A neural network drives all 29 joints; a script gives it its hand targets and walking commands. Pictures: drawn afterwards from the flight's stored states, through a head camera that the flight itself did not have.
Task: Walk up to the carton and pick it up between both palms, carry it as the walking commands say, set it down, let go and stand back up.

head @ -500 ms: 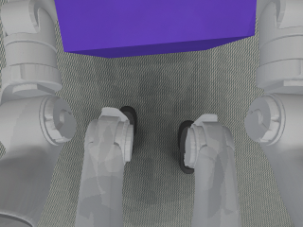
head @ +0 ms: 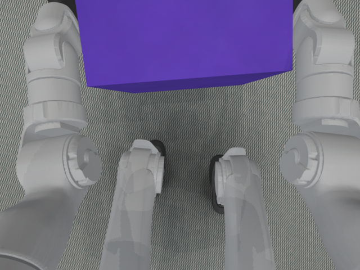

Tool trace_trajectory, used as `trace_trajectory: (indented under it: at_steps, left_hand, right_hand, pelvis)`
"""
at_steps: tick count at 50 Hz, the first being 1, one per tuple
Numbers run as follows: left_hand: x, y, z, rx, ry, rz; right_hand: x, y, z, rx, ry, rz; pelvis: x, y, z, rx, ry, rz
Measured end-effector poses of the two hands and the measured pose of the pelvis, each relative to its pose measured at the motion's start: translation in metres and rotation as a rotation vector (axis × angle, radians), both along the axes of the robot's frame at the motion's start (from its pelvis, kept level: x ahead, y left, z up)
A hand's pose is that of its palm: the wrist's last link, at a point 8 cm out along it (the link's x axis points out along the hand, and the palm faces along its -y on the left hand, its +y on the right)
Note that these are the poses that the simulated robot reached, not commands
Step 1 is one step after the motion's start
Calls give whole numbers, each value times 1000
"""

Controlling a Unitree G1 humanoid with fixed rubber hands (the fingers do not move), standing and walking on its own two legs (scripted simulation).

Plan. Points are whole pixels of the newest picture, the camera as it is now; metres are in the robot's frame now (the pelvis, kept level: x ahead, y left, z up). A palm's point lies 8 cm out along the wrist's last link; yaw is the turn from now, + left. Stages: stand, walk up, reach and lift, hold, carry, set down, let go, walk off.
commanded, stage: reach and lift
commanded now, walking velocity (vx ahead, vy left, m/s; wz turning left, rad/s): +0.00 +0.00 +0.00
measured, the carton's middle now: (181, 4) +0.58 +0.05 -0.17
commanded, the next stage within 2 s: none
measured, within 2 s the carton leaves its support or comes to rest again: neither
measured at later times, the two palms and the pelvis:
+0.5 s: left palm (32, 1) +0.51 +0.23 -0.02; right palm out of the picture +0.54 -0.14 -0.03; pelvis +0.00 +0.00 +0.05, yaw +0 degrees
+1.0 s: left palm out of the picture +0.48 +0.23 +0.05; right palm out of the picture +0.52 -0.14 +0.05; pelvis +0.01 +0.00 +0.11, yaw +0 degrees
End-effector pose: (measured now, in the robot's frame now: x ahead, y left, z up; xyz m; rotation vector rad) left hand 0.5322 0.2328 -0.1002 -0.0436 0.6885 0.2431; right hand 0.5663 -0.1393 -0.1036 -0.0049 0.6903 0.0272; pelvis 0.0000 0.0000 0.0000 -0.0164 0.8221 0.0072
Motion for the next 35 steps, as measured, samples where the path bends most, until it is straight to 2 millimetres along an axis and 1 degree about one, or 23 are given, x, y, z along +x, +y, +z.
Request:
trace_trajectory:
  at_steps: [15, 35]
  left_hand:
    - [-15, 1, 48, -3, -4, 5]
    - [-35, -1, 110, -6, -1, 3]
  right_hand:
    - [-14, 0, 47, 6, -2, 2]
    - [-34, -2, 109, 4, 2, 3]
  pelvis:
    - [-6, -2, 30, 1, 2, 1]
    - [0, 0, 77, -1, -20, -1]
